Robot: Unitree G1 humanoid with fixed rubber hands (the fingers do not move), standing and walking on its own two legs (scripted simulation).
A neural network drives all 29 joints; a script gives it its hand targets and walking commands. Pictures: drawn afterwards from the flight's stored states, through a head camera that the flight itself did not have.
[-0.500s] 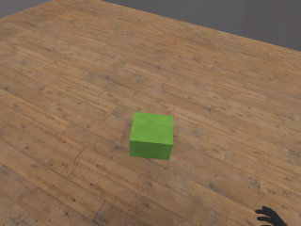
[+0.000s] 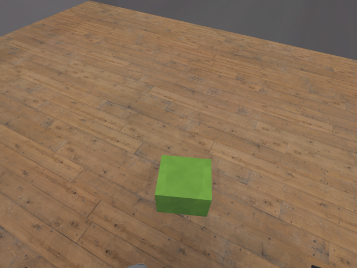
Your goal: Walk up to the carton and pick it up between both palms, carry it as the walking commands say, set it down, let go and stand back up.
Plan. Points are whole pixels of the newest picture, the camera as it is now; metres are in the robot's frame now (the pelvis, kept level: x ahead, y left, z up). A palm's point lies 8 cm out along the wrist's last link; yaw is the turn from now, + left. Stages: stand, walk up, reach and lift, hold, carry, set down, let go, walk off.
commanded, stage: walk up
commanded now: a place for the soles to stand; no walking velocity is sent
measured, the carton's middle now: (184, 185) +0.67 -0.02 -0.65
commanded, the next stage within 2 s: none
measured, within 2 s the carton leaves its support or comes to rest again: neither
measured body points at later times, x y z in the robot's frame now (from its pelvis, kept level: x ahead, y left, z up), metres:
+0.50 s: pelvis +0.09 +0.00 -0.01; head +0.11 -0.01 +0.44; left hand +0.23 +0.32 -0.10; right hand +0.18 -0.33 -0.12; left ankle +0.10 +0.13 -0.73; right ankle +0.14 -0.13 -0.73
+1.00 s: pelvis +0.12 -0.01 +0.02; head +0.12 +0.00 +0.47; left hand +0.22 +0.32 -0.10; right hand +0.24 -0.34 -0.08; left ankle +0.10 +0.13 -0.73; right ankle +0.14 -0.13 -0.72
